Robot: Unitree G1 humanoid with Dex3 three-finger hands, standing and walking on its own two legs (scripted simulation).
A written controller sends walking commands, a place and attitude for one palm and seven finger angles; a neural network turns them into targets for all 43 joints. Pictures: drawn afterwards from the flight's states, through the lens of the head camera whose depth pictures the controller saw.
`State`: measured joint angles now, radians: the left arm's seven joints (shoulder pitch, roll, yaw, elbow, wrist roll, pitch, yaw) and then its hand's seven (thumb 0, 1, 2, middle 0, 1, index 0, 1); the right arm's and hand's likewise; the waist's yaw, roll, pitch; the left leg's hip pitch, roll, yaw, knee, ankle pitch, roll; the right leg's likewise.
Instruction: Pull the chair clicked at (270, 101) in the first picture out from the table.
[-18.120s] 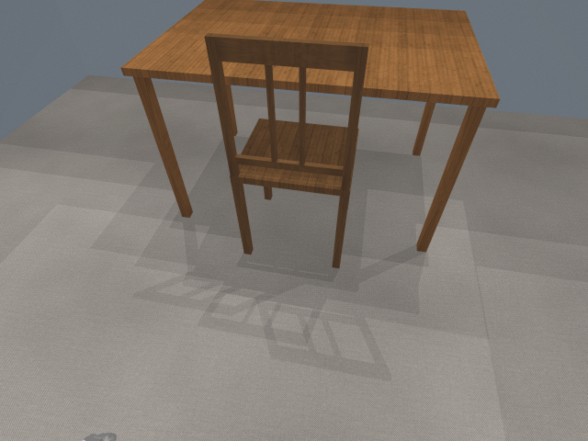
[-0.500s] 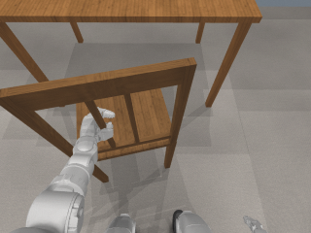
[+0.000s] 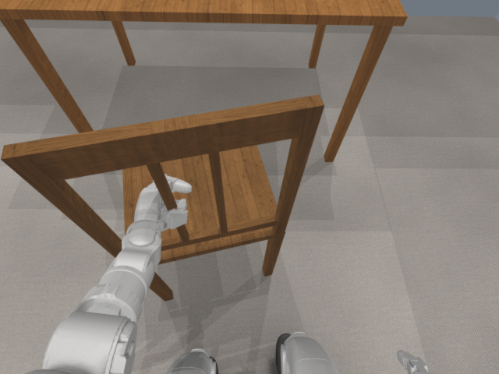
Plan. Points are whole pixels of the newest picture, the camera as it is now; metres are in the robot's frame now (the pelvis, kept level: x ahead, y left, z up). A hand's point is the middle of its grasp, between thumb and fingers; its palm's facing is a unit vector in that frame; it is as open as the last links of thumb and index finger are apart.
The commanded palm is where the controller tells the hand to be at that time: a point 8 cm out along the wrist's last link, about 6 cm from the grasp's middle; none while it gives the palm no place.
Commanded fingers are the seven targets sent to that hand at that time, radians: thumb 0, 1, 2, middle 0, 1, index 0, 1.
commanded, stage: step backward, pulling the chair out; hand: left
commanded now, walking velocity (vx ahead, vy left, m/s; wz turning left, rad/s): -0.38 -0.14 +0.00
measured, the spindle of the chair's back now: (172, 207) +0.40 +0.15 -0.07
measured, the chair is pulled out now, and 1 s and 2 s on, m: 0.45 0.69 0.69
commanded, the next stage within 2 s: stop walking, hand still on the chair in 0.24 s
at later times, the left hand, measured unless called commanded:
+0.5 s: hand (175, 293) +0.24 +0.12 -0.05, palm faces +0.03 -0.98 -0.18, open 5.0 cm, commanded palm +0.22 +0.17 -0.04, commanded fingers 0.00 0.90 0.90 -0.50 -1.45 -0.50 -1.45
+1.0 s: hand (166, 359) +0.15 +0.12 -0.05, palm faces +0.00 -0.98 -0.20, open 5.0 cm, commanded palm +0.13 +0.17 -0.04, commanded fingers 0.00 0.90 0.90 -0.50 -1.45 -0.50 -1.45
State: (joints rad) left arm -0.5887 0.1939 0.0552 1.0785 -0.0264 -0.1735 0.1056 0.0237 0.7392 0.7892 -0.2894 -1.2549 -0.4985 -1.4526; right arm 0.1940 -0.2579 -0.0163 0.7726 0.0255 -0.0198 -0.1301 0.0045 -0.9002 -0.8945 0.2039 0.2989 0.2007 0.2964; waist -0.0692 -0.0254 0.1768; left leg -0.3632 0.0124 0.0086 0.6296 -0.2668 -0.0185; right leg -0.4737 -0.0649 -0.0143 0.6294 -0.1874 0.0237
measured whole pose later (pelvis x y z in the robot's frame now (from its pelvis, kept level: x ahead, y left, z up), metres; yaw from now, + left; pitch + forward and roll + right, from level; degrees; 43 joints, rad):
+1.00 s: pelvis -0.11 -0.01 +0.01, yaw -3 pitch -3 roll +1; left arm -0.04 0.13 -0.01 0.74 0.00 -0.20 0.09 0.00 0.71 0.84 -0.31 -1.25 -0.50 -1.45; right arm 0.25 -0.23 0.00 0.72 0.02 -0.03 -0.10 0.01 -0.90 -0.89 0.20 0.30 0.20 0.30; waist -0.01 0.02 0.05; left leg -0.22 0.01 -0.01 0.52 -0.24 -0.02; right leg -0.29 -0.04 0.02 0.50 -0.17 0.02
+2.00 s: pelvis -0.08 -0.01 -0.01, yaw -2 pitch +6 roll +0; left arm 0.23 0.18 -0.02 0.26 -0.07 -0.02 0.08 0.01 0.13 0.53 -0.41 -1.36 -0.49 -1.43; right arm 0.23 -0.25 -0.01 0.60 0.06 -0.10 -0.05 0.01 -0.90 -0.90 0.20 0.30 0.20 0.30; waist -0.05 0.01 -0.05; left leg -0.45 0.02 -0.05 0.73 -0.37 -0.04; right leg -0.52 -0.03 -0.01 0.71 -0.29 0.02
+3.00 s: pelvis -0.06 -0.01 -0.04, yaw +1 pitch +12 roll -2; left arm 0.69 0.18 -0.09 -0.27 -0.03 0.14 0.09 -0.01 -0.53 0.20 0.00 0.00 -0.01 -0.01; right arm 0.25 -0.21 0.00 0.46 0.04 -0.10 -0.10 0.01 -0.90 -0.90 0.20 0.30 0.20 0.30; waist -0.02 0.04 -0.16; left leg -0.68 0.00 -0.09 1.02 -0.54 -0.03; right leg -0.72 -0.05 -0.05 0.97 -0.45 0.03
